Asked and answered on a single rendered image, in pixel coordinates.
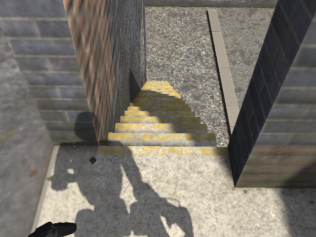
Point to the left robot hand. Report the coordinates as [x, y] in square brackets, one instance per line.
[59, 229]

